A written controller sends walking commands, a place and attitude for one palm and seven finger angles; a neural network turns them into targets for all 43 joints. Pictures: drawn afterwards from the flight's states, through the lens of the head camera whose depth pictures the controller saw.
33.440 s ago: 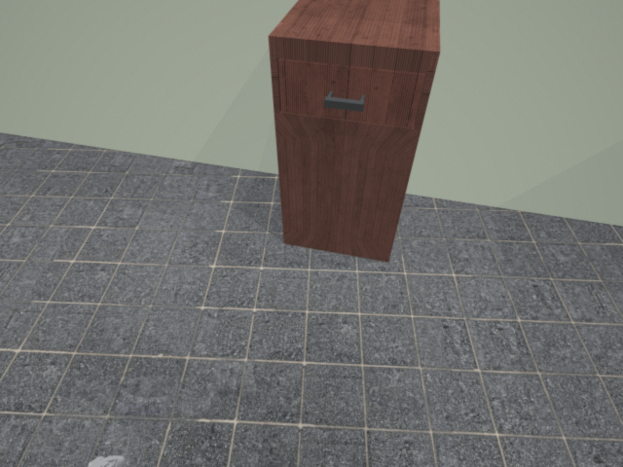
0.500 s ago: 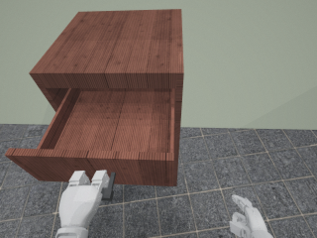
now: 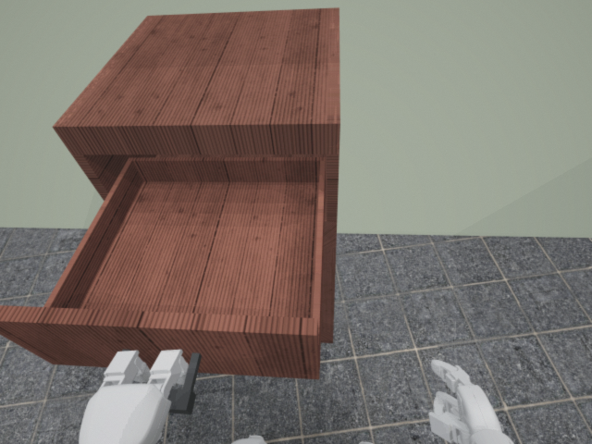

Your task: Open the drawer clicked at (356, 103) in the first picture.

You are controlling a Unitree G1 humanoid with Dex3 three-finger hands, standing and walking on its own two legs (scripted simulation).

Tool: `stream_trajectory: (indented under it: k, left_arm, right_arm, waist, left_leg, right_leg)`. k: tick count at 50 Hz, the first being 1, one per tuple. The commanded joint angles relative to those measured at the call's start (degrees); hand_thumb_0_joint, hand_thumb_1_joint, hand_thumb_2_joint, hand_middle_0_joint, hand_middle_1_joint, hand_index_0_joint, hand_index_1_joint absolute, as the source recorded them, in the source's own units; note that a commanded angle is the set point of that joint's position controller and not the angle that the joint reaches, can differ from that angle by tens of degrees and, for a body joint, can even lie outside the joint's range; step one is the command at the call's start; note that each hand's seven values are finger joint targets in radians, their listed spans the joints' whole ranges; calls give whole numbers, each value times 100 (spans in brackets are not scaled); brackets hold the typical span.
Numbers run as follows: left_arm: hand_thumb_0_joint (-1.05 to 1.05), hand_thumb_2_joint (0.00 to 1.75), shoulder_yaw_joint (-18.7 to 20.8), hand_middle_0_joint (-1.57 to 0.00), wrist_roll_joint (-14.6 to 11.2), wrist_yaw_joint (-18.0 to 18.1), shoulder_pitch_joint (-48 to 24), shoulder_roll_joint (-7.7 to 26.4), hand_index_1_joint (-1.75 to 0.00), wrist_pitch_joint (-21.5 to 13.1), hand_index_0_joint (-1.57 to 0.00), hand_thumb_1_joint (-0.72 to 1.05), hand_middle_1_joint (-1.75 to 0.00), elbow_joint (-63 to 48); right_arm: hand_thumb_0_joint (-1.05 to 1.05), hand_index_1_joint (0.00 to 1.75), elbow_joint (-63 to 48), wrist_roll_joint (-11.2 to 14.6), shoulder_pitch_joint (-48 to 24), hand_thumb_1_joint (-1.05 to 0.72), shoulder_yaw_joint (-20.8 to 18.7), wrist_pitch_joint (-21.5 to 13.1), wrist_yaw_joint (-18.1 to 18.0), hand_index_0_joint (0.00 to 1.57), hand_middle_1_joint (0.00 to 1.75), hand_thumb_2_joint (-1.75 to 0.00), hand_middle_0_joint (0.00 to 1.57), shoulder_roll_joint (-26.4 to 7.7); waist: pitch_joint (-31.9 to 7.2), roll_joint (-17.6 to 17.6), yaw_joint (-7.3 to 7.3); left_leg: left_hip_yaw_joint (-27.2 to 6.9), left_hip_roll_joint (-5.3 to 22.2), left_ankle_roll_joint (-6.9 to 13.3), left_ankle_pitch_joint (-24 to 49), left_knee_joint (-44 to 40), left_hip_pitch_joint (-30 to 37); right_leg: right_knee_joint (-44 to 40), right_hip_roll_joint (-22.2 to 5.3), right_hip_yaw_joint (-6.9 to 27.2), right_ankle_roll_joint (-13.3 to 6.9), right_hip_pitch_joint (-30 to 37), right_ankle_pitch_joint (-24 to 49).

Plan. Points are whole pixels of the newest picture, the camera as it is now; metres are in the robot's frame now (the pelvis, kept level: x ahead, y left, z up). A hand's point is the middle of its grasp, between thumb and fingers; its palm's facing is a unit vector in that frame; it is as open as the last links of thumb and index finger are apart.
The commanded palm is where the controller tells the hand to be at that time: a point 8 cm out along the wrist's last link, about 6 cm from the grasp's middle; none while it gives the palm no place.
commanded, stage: pull the drawer open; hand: left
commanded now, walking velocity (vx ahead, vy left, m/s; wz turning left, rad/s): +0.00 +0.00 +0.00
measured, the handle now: (153, 379) +0.20 +0.20 +0.01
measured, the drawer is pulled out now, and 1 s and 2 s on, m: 0.30 0.30 0.28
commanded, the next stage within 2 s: open the thumb to release the handle in 0.14 s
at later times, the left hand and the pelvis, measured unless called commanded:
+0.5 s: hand (150, 424) +0.15 +0.20 -0.01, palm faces -0.02 -0.10 -0.99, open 7.2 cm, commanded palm +0.12 +0.21 +0.05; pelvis +0.00 +0.00 -0.01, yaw +1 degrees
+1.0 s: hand (152, 424) +0.15 +0.20 -0.01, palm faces -0.01 -0.11 -0.99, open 13.7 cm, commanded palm +0.14 +0.21 +0.04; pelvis -0.01 -0.01 +0.00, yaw +1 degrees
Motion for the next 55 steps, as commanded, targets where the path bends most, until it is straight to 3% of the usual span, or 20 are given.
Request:
stream_trajectory:
  k: [1, 9, 11, 12, 13, 14, 16, 19, 22, 28, 32, 36, 40, 41, 42, 43, 45, 51, 54, 55]
  left_arm:
    - [0, 90, 1072, -40, -264, 297, 478, 880, -135, 48, -40, 90, -135, -1303]
    - [0, 90, 1210, -40, -363, 212, 1871, 848, -135, -199, -40, 90, -135, -1382]
    - [0, 90, 1197, -40, -384, 184, 2003, 834, -135, -266, -40, 90, -135, -1508]
    - [0, 90, 984, -40, -195, 248, 150, 882, -135, -225, -40, 90, -135, -1615]
    - [0, 87, 1187, -40, -172, 324, 102, 869, -134, -253, -40, 83, -134, -1653]
    - [0, 84, 1324, -39, -131, 383, 426, 986, -134, -238, -39, 76, -134, -1407]
    - [0, 78, 1180, -38, -203, 365, 668, 817, -132, -219, -38, 62, -132, -1337]
    - [0, 69, 1240, -36, -242, 381, 499, 913, -130, -119, -36, 41, -130, -1390]
    - [0, 60, 1132, -35, -252, 364, 555, 824, -127, -36, -35, 20, -127, -1299]
    - [0, 42, 945, -32, -269, 289, 297, 762, -123, 86, -32, -22, -123, -1160]
    - [0, 30, 941, -30, -238, 268, 279, 793, -120, 73, -30, -50, -120, -1087]
    - [0, 30, 967, -30, -223, 262, 80, 853, -120, 63, -30, -50, -120, -1091]
    - [0, 30, 899, -30, -231, 268, 156, 764, -120, 47, -30, -50, -120, -1071]
    - [0, 30, 992, -30, -238, 268, 96, 885, -120, 30, -30, -50, -120, -1088]
    - [0, 30, 795, -30, -206, 253, -55, 668, -120, 39, -30, -50, -120, -857]
    - [0, 30, 859, -30, -237, 242, -131, 709, -120, 31, -30, -50, -120, -861]
    - [0, 30, 989, -30, -195, 289, -92, 829, -120, -6, -30, -50, -120, -868]
    - [0, 30, 976, -30, -144, 364, -811, 885, -120, 123, -30, -50, -120, -819]
    - [0, 30, 973, -30, -188, 363, -1013, 877, -120, 221, -30, -50, -120, -651]
    - [0, 30, 950, -30, -207, 355, -1047, 859, -120, 240, -30, -50, -120, -577]
  right_arm:
    - [0, 30, -1037, 18, -640, -90, -185, -334, -47, 20, 30, -90, 20, -469]
    - [0, 30, -1139, 18, -693, -90, -131, -345, 55, 20, 30, -90, 20, -381]
    - [0, 30, -1147, -7, -688, -90, -152, -344, 92, 20, 30, -90, 20, -376]
    - [0, 30, -986, -89, -631, -90, -175, -276, 75, 20, 30, -90, 20, -549]
    - [0, 30, -1009, -105, -559, -90, -218, -310, 5, 20, 30, -90, 20, -476]
    - [0, 30, -1027, -126, -514, -90, -224, -367, 4, 20, 30, -90, 20, -488]
    - [0, 30, -1065, -90, -502, -90, -220, -387, 9, 20, 30, -90, 20, -492]
    - [0, 30, -1066, -66, -466, -90, -235, -370, -20, 20, 30, -90, 20, -508]
    - [0, 30, -1080, -15, -499, -90, -234, -337, -73, 20, 30, -90, 20, -495]
    - [0, 30, -1092, 27, -492, -90, -190, -343, -101, 20, 30, -90, 20, -496]
    - [0, 30, -1060, 41, -525, -90, -165, -331, -129, 20, 30, -90, 20, -480]
    - [0, 30, -1049, 26, -522, -90, -158, -349, -120, 20, 30, -90, 20, -487]
    - [0, 30, -1045, 43, -515, -90, -181, -358, -122, 20, 30, -90, 20, -483]
    - [0, 30, -1025, 26, -521, -90, -171, -360, -111, 20, 30, -90, 20, -492]
    - [0, 30, -974, 17, -534, -90, -174, -350, -122, 20, 30, -90, 20, -491]
    - [0, 30, -984, 22, -517, -90, -179, -369, -119, 20, 30, -90, 20, -498]
    - [0, 30, -968, 26, -548, -90, -208, -370, -144, 20, 30, -90, 20, -499]
    - [0, 30, -906, 35, -598, -90, -216, -347, -193, 20, 30, -90, 20, -524]
    - [0, 30, -852, 62, -619, -90, -210, -339, -248, 20, 30, -90, 20, -519]
    - [0, 30, -823, 103, -638, -90, -227, -339, -283, 20, 30, -90, 20, -513]
  waist:
    - [-718, -388, 190]
    - [-839, -195, 404]
    - [-753, -234, 364]
    - [-591, -354, -136]
    - [-687, -219, -14]
    - [-774, -342, 68]
    - [-929, -253, 104]
    - [-1113, -348, 84]
    - [-964, -362, 95]
    - [-820, -557, 23]
    - [-721, -498, 63]
    - [-697, -455, 56]
    - [-742, -260, 69]
    - [-778, -344, 66]
    - [-580, -461, -37]
    - [-628, -559, -39]
    - [-690, -462, 44]
    - [-723, -377, -41]
    - [-791, -554, -63]
    - [-668, -432, -61]
  left_leg:
    - [-198, -461, 198, 1013, -411, 739]
    - [-178, -474, 171, 1435, -381, 614]
    - [-192, -474, 177, 1491, -316, 627]
    - [-263, -441, 203, 1200, -141, 456]
    - [-241, -416, 222, 1090, -174, 416]
    - [-232, -453, 198, 1061, -98, 553]
    - [-225, -448, 194, 1124, -138, 568]
    - [-210, -444, 194, 1162, -134, 582]
    - [-190, -429, 216, 1088, -205, 470]
    - [-206, -420, 232, 978, -306, 514]
    - [-179, -433, 253, 883, -360, 468]
    - [-174, -440, 245, 817, -365, 565]
    - [-171, -414, 258, 870, -432, 648]
    - [-169, -423, 241, 906, -394, 666]
    - [-191, -415, 257, 827, -375, 501]
    - [-208, -400, 244, 834, -402, 493]
    - [-180, -411, 254, 795, -382, 459]
    - [-177, -410, 252, 624, -379, 533]
    - [-154, -409, 272, 577, -432, 496]
    - [-154, -401, 281, 553, -481, 461]
  right_leg:
    - [-1318, -2, 603, -31, 267, 1381]
    - [-1093, 41, 662, -89, 569, 2246]
    - [-1098, 49, 729, -103, 460, 2350]
    - [-1031, -22, 731, -36, -111, 2040]
    - [-1044, -9, 572, -18, 69, 1902]
    - [-1084, 4, 735, -45, -112, 1670]
    - [-985, 7, 594, -55, -46, 1767]
    - [-957, -15, 562, -21, 40, 1850]
    - [-995, -16, 384, 11, 196, 1850]
    - [-1169, -23, 409, 23, 205, 1646]
    - [-1265, -38, 404, 49, 335, 1589]
    - [-1390, -56, 529, 47, 252, 1355]
    - [-1351, -35, 403, 29, 322, 1439]
    - [-1370, -43, 513, 29, 263, 1439]
    - [-1350, -44, 418, 57, 235, 1479]
    - [-1363, -52, 453, 52, 255, 1479]
    - [-1344, -57, 473, 58, 324, 1483]
    - [-1453, -80, 485, 73, 111, 976]
    - [-1537, -102, 464, 117, 303, 967]
    - [-1570, -97, 433, 111, 374, 1034]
